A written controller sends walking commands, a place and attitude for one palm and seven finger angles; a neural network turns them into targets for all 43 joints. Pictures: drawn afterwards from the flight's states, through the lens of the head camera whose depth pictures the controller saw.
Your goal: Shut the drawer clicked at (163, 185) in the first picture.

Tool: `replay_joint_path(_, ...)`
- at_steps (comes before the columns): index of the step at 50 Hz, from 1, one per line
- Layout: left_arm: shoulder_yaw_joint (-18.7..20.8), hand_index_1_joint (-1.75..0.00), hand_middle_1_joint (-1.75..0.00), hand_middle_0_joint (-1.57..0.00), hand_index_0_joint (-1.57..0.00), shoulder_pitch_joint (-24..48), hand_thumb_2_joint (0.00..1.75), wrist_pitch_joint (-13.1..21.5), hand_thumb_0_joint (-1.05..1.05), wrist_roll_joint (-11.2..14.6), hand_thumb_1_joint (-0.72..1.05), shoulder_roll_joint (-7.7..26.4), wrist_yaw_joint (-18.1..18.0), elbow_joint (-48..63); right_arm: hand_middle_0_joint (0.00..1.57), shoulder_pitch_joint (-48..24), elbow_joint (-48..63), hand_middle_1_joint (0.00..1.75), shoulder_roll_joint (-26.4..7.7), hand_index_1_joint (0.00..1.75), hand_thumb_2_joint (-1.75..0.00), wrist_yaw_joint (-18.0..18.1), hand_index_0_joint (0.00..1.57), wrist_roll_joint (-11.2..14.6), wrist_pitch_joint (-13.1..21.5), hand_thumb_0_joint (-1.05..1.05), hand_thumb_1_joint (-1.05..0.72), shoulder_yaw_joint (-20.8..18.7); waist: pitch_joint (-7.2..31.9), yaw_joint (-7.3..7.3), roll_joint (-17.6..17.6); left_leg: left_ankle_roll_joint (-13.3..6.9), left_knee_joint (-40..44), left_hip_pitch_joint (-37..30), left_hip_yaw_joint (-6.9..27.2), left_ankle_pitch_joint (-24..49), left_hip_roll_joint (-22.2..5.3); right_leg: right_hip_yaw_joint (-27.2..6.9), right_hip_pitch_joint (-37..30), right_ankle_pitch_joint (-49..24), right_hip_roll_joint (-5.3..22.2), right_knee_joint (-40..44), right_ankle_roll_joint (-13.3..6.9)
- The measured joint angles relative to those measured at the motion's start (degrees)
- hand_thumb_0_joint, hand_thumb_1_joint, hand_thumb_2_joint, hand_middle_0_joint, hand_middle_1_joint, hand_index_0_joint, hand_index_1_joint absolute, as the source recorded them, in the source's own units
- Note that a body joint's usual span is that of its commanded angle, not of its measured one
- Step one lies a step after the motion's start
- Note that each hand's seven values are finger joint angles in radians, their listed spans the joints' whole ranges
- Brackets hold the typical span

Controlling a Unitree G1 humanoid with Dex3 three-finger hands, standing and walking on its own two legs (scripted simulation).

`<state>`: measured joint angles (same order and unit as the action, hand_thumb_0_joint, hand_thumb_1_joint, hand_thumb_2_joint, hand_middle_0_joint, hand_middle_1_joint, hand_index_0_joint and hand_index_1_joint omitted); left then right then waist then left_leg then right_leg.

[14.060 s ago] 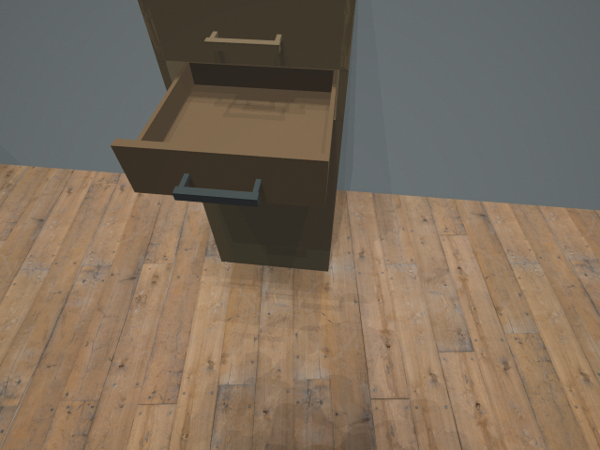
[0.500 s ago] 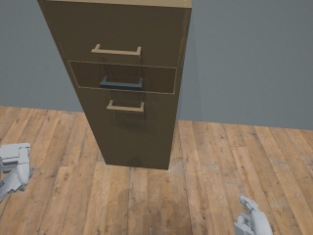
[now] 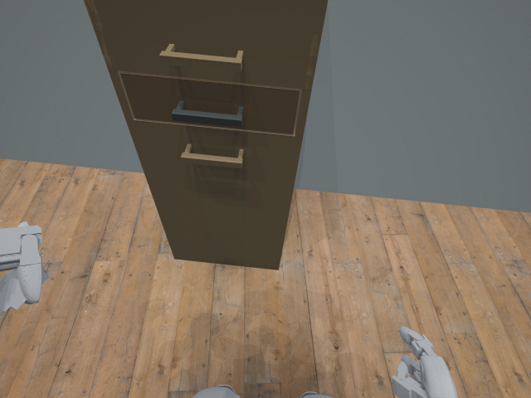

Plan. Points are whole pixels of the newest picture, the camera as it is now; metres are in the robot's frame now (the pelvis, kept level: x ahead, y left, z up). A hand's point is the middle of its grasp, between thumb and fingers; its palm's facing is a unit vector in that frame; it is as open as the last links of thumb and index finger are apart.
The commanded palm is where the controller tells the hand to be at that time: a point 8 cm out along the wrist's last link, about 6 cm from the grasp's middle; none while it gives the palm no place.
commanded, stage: step back with the hand held close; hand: left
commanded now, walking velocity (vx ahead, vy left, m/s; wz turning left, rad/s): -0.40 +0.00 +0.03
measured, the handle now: (209, 113) +0.67 +0.17 +0.03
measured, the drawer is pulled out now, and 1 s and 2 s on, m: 0.00 0.00 0.00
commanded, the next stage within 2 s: stop stepping back and stand still in 0.58 s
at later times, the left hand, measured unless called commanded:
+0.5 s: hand out of the picture +0.15 +0.26 +0.20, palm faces +0.34 -0.86 -0.37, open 3.3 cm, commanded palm +0.09 +0.29 +0.20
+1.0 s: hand out of the picture +0.06 +0.23 +0.18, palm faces +0.28 -0.86 -0.43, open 3.3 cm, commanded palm -0.01 +0.28 +0.20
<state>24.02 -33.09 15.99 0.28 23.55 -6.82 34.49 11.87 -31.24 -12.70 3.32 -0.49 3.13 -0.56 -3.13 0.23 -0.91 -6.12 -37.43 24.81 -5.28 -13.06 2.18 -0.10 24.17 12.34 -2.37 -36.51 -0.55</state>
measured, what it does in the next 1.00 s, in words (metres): walks backwards: right foot, then left foot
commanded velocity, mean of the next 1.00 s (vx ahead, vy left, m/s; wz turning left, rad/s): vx -0.21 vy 0.00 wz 0.01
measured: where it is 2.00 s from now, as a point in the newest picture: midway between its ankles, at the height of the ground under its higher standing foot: outside the picture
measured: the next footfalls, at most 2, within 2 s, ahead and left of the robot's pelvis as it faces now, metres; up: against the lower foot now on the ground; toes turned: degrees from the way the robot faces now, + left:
right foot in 0.66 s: -0.18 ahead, -0.09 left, +0.00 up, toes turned +1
left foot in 0.82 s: +0.01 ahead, +0.08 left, +0.00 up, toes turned -4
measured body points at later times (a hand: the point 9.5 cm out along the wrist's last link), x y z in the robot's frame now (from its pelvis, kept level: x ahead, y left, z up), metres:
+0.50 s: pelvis -0.05 +0.01 +0.03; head -0.01 +0.07 +0.47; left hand +0.12 +0.30 +0.22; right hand +0.13 -0.20 -0.04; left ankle +0.08 +0.06 -0.72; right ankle -0.22 -0.15 -0.66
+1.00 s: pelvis -0.15 +0.01 +0.02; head -0.15 +0.03 +0.47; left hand +0.04 +0.28 +0.21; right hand -0.04 -0.25 -0.06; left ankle -0.03 +0.09 -0.72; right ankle -0.22 -0.11 -0.72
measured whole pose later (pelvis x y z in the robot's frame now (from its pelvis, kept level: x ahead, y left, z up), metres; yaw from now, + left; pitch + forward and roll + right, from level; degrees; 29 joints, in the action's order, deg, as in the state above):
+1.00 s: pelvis -0.15 +0.01 +0.02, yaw -3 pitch +0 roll -1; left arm 22.4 -35.2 12.0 2.9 23.9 -7.1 33.5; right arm 16.5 -36.4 -11.8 4.4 -0.2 7.5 0.2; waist 0.9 3.2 -1.9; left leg -2.2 -23.8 22.8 0.5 -2.7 1.8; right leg -0.5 6.9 22.7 -1.5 -27.2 -0.5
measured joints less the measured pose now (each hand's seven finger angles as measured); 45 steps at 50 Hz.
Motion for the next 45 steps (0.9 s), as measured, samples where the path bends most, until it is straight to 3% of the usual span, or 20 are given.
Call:
replay_joint_path(9, -1.35, -1.59, -1.6, -1.41, -1.41, -1.15, 0.9, 1.68, 0.01, 0.84, 0.89, 0.44, -0.74, 2.22, 0.21, 0.61, -0.97, 0.3, -0.15, 0.3, -0.9, -1.03, 0.2, 0.18, -0.98, 0.01, -0.9, -1.14, 0.5, 1.92, -0.92, 2.49, -1.56, 3.3, 2.01, -4.67, 0.66, 1.55, 1.06, -2.77, 0.51, 2.91, -0.13)
replay_joint_path(12, -0.66, -1.59, -1.6, -1.41, -1.41, -2.35, 0.9, 2.31, 0.01, 0.66, 0.89, 1.72, -1.11, 2.86, 0.21, 1.15, -1.09, 0.3, -0.23, 0.3, -0.9, -0.63, 0.2, 0.27, -0.99, 0.01, -0.9, -1.07, 0.59, 2.26, -0.95, 0.49, 0.12, 3.41, 2.03, 0.04, 0.28, 1.68, 1.56, -1.4, 0.07, 2.72, 0.57)
replay_joint_path(14, 0.03, -1.59, -1.6, -1.41, -1.41, -1.95, 0.9, 2.17, 0.01, -0.07, 0.89, 2.52, -0.9, 2.51, 0.21, 1.52, -1.4, 0.3, -0.14, 0.3, -0.9, -0.11, 0.2, -0.16, 0.03, 0.01, -0.9, -1.25, 0.47, 2.47, 0.46, -0.93, 1.43, 3.48, 2.77, 4.72, -0.74, -0.17, 2.91, 4.53, -2.33, -6.38, 1.08)
replay_joint_path(16, 0.85, -1.59, -1.6, -1.41, -1.41, -1.37, 0.9, 1.84, 0.01, 0.03, 0.89, 3.26, -0.94, 2.08, 0.21, 1.66, -2.68, 0.3, 0.74, 0.3, -0.9, -0.18, 0.2, -0.52, 1.09, 0.01, -0.9, -1.47, 1.01, 2.05, 1.11, -1.0, 3.24, 3.28, 3.72, 5.56, -1.33, -1.86, 2.69, 9.02, -4.26, -16.83, 1.11)
replay_joint_path(18, 1.4, -1.59, -1.6, -1.41, -1.41, -1.61, 0.9, 1.51, 0.01, 0.8, 0.89, 3.05, -1.37, 2.22, 0.21, 1.69, -3.91, 0.3, 1.71, 0.3, -0.9, -0.63, 0.2, -0.79, 2.07, 0.01, -0.9, -1.27, 2.37, 1.04, 1.21, -0.68, 6.39, 2.94, 3.89, 6.84, -2.11, -1.95, 0.02, 11.95, -4.39, -20.52, 1.12)
replay_joint_path(23, -0.8, -1.6, -1.6, -1.41, -1.41, -1.91, 0.9, 1.27, 0.01, 2.34, 0.89, 0.75, -1.49, 3.44, 0.21, 0.33, -5.55, 0.3, 3.93, 0.3, -0.9, -1.41, 0.2, -1.73, 4.53, 0.01, -0.9, 0.43, 5.74, -1.37, 0.33, 0.34, 17.2, 2.12, 2.81, 13.41, -3.96, -0.69, -10.52, 18.22, -2.13, -9.24, 0.21)
replay_joint_path(27, -3.02, -1.6, -1.6, -1.41, -1.41, 0.11, 0.9, 1.25, 0.01, 2.98, 0.89, 0.83, -0.37, 3.5, 0.21, -2.78, -5.31, 0.3, 5.24, 0.3, -0.9, -1.84, 0.2, -2.62, 5.34, 0.01, -0.9, 1.24, 5.88, -1.71, 0.01, 1.46, 25.19, 1.61, 2.1, 19.5, -4.82, 0.71, -16.87, 18.11, -1.95, 4.24, -0.85)
replay_joint_path(30, -2.29, -1.6, -1.6, -1.41, -1.41, 1.03, 0.9, 1.31, 0.01, 3.84, 0.89, 3.41, 0.77, 4.07, 0.21, -5.38, -3.82, 0.3, 5.8, 0.3, -0.9, -2.42, 0.2, -2.87, 4.85, 0.01, -0.9, 1.63, 4.39, -1.18, -0.83, 1.43, 27.49, 2.06, 0.82, 22.76, -4.48, 1.33, -18.83, 14.84, -1.95, 10.99, -1.05)
replay_joint_path(33, 0.17, -1.6, -1.6, -1.41, -1.41, 0.39, 0.9, 1.85, 0.01, 5.09, 0.89, 6.61, 1.62, 5.17, 0.21, -7.53, -1.88, 0.3, 5.43, 0.3, -0.9, -2.65, 0.21, -2.57, 3.57, 0.01, -0.9, 2.27, 2.26, -0.85, -2.19, 2.15, 23.1, 4.65, -1.51, 22.36, -3.81, 1.69, -19.03, 8.4, -0.6, 17.17, -1.59)
replay_joint_path(35, -0.47, -1.6, -1.6, -1.41, -1.41, -0.64, 0.9, 2.04, 0.01, 5.57, 0.89, 6.68, 2.18, 5.06, 0.21, -6.85, -2.59, 0.3, 4.23, 0.3, -0.9, -2.36, 0.21, -1.95, 2.42, 0.01, -0.9, 2.13, 1.79, 0.01, 0.02, 4.64, 15.26, 6.99, 0.72, 13.2, -4.43, 2.54, -18.72, 7.28, -1.55, 14.46, -0.61)
replay_joint_path(38, -0.1, -1.59, -1.6, -1.41, -1.41, -5.15, 0.9, 0.8, 0.01, 5.3, 0.89, 5.93, 2.33, 5.61, 0.21, -2.03, -4.16, 0.3, 3.37, 0.3, -0.9, -1.5, 0.21, -0.88, 0.6, 0.01, -0.9, 1.68, 4.83, -0.61, -1.67, 6.97, -0.98, 8.13, 2.96, 1.48, -2.58, 0.87, -18.59, 9.62, 0.12, 10.87, 0.06)
replay_joint_path(41, -0.63, -1.59, -1.6, -1.41, -1.41, -5.98, 0.9, -1.34, 0.01, 4.14, 0.89, 3.07, 1.4, 3.51, 0.21, 3.35, -4.58, 0.3, 0.61, 0.3, -0.9, 0.2, 0.2, 0.01, 0.23, 0.01, -0.9, 1.07, 8.16, -0.43, -0.74, 6.15, 2.37, 0.99, 4.78, 0.67, -2.74, 0.46, -18.25, 11.77, 0.54, 7.84, 1.09)
replay_joint_path(43, -1.61, -1.59, -1.6, -1.41, -1.41, -1.96, 0.9, -2.42, 0.01, 3.4, 0.89, 1.23, 0.61, -0.36, 0.21, 4.41, -6.38, 0.3, -0.48, 0.3, -0.9, 1.48, 0.2, 0.62, 1.06, 0.01, -0.9, 0.21, 7.38, 0.17, -0.82, 3.9, 3.29, 0.57, 5.27, 2.9, -1.2, 1.3, -18.12, 12.24, 1.78, 6.41, 2.05)
replay_joint_path(45, -1.37, -1.6, -1.6, -1.41, -1.41, 0.35, 0.9, -3.43, 0.01, 3.2, 0.89, -0.1, -0.13, -3.04, 0.21, 4.33, -7.29, 0.3, -0.6, 0.3, -0.9, 2.01, 0.2, 0.74, 1.89, 0.01, -0.9, 0.22, 6.06, 0.32, -1.52, 2.96, 5.61, -0.43, 4.51, 5.21, -0.54, 0.36, -17.66, 12.28, 2.35, 5.93, 1.58)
